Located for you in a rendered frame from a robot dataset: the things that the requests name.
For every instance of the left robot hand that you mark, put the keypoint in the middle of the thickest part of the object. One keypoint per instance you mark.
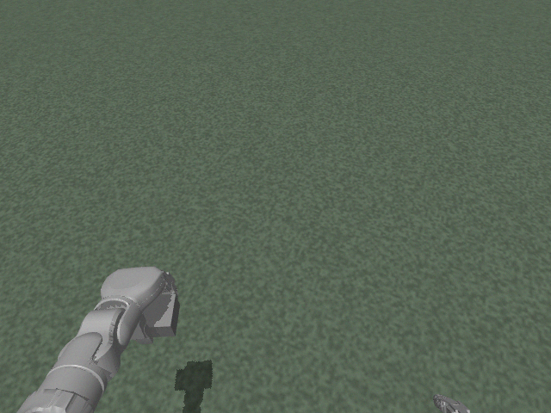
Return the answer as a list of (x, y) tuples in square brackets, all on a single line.
[(142, 285)]

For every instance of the small box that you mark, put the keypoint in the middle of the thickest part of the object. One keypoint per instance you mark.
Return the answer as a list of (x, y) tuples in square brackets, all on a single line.
[(162, 315)]

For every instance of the left robot arm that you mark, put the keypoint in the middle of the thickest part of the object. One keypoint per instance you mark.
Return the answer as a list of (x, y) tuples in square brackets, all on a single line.
[(86, 364)]

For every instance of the right robot hand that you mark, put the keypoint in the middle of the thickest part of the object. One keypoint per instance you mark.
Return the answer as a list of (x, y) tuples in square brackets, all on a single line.
[(448, 405)]

